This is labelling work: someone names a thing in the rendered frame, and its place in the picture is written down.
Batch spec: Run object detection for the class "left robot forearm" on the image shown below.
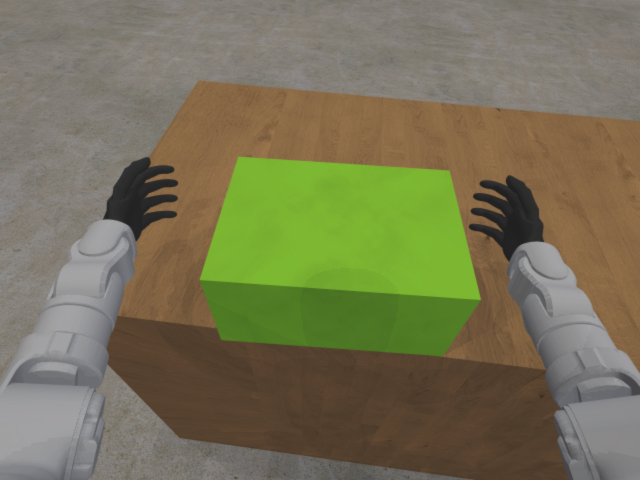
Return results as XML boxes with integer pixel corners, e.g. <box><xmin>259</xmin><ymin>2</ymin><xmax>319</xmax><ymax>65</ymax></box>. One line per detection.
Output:
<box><xmin>0</xmin><ymin>219</ymin><xmax>137</xmax><ymax>395</ymax></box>

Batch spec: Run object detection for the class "pedestal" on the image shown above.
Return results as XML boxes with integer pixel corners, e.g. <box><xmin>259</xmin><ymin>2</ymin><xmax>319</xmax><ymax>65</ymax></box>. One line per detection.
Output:
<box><xmin>107</xmin><ymin>80</ymin><xmax>640</xmax><ymax>480</ymax></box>

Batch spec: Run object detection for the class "right robot forearm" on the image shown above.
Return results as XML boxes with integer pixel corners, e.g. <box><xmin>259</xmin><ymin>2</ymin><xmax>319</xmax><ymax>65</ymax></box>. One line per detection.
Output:
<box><xmin>507</xmin><ymin>242</ymin><xmax>640</xmax><ymax>410</ymax></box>

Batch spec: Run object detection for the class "right robot upper arm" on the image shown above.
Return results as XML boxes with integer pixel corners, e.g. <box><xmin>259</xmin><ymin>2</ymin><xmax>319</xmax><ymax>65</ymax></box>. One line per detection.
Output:
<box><xmin>553</xmin><ymin>395</ymin><xmax>640</xmax><ymax>480</ymax></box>

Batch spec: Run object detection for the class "robot left hand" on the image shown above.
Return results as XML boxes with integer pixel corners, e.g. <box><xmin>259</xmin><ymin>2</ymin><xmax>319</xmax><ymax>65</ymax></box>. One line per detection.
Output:
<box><xmin>103</xmin><ymin>157</ymin><xmax>178</xmax><ymax>241</ymax></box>

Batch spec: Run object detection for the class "robot right hand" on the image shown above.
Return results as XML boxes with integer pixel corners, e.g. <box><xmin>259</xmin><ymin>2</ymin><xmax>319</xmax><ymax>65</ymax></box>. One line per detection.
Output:
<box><xmin>469</xmin><ymin>175</ymin><xmax>544</xmax><ymax>261</ymax></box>

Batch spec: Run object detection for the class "carton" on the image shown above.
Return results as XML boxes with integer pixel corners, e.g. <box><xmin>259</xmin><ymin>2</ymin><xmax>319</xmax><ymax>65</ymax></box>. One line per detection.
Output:
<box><xmin>200</xmin><ymin>157</ymin><xmax>481</xmax><ymax>356</ymax></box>

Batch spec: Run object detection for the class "left robot upper arm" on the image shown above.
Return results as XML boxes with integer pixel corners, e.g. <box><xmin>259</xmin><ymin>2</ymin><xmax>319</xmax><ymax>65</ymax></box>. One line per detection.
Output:
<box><xmin>0</xmin><ymin>383</ymin><xmax>105</xmax><ymax>480</ymax></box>

